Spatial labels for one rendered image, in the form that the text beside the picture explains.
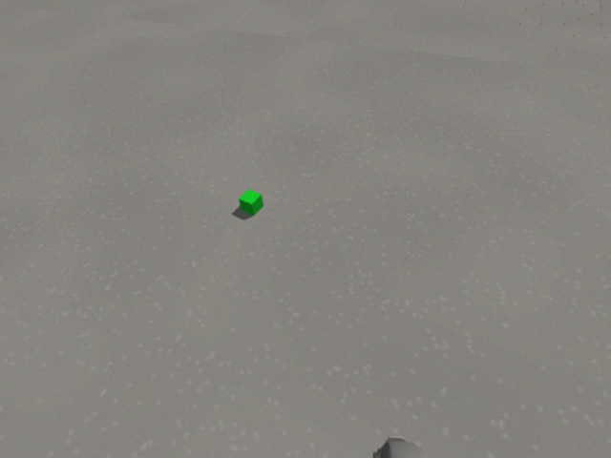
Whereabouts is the cube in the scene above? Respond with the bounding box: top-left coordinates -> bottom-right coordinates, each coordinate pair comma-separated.
239,189 -> 263,216

